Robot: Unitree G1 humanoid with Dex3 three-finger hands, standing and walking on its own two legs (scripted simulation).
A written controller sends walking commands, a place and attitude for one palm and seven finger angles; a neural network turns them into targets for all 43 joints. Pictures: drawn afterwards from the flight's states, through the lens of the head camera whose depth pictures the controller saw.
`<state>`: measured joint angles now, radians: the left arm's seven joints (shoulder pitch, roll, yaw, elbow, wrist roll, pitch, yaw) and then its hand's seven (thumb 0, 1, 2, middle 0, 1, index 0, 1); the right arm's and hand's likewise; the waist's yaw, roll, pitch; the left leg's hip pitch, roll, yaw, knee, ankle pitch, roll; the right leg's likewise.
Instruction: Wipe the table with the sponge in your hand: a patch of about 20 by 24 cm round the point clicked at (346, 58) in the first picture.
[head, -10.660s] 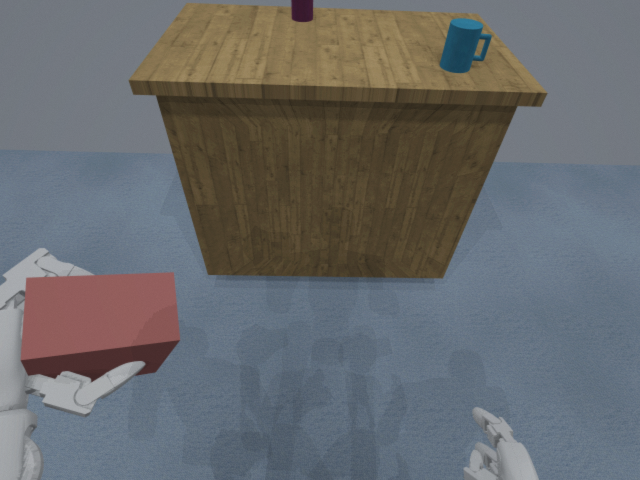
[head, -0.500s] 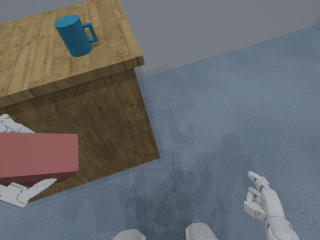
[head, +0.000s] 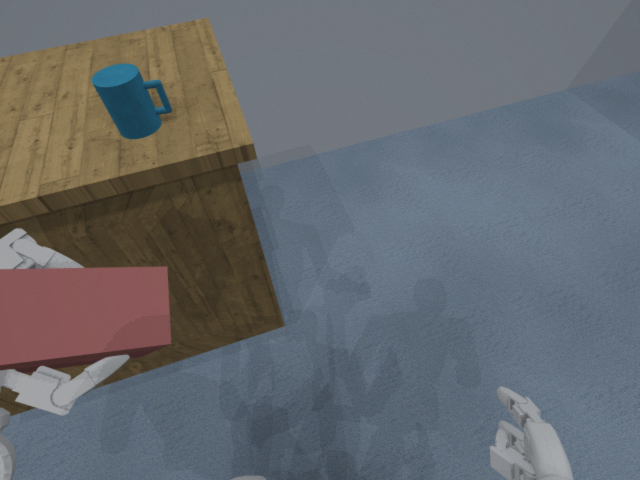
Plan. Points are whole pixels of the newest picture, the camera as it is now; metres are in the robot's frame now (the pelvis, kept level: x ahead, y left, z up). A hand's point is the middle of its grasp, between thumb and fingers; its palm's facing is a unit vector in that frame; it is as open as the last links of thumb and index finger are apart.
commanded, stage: come to a stop and stand still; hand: left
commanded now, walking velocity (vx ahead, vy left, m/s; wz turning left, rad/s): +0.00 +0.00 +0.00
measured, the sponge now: (107, 321) +0.23 +0.19 +0.17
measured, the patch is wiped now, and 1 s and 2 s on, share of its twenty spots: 0.00 0.00 0.00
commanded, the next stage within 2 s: look again from close up in 0.98 s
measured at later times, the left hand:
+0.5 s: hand out of the picture +0.21 +0.29 +0.18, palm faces +0.45 -0.79 -0.41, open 10.0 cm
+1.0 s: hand out of the picture +0.23 +0.32 +0.16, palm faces +0.42 -0.81 -0.41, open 10.0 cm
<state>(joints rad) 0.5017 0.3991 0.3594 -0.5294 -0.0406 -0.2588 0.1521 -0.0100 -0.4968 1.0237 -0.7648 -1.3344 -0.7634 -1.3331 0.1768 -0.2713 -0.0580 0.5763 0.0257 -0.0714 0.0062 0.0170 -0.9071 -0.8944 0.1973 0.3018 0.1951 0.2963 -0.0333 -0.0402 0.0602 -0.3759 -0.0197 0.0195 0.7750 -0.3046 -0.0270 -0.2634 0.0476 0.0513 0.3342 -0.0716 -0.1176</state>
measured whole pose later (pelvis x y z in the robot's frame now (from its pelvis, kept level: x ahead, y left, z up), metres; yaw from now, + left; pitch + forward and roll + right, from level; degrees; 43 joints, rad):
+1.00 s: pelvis +0.02 +0.07 -0.01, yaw +1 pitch +1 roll -1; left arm 0.50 0.40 0.37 -0.51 -0.06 -0.19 0.15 -0.01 -0.50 1.03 -0.77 -1.33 -0.76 -1.33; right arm 0.18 -0.21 0.02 0.56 0.01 -0.06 -0.03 0.02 -0.90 -0.89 0.20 0.30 0.20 0.30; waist 0.00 0.00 0.00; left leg -0.14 -0.03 0.00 0.45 -0.32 0.04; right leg -0.27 0.08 0.00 0.41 -0.15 -0.05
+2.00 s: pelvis +0.06 +0.10 -0.03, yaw -3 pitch -2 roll -1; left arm 0.32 0.36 0.35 -0.47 -0.03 -0.25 0.10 -0.01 -0.50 1.03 -0.77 -1.33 -0.77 -1.32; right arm 0.20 -0.21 0.03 0.56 0.00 -0.08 0.05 0.02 -0.90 -0.89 0.20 0.30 0.20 0.30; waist 0.03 -0.02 0.08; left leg -0.41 -0.04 0.00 1.18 -0.49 0.01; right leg -0.28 0.03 -0.04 0.65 -0.34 -0.05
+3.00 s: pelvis +0.18 +0.24 -0.02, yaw -8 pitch +0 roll +3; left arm 0.48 0.36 0.40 -0.46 -0.03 -0.22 0.13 -0.01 -0.50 1.03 -0.77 -1.32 -0.77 -1.32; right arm 0.19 -0.21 0.01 0.62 0.01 -0.06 0.01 0.02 -0.90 -0.89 0.20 0.30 0.20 0.30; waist 0.01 -0.01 0.06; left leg -0.51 0.03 0.03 1.12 -0.38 -0.04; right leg -0.28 -0.08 -0.12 0.60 -0.32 -0.04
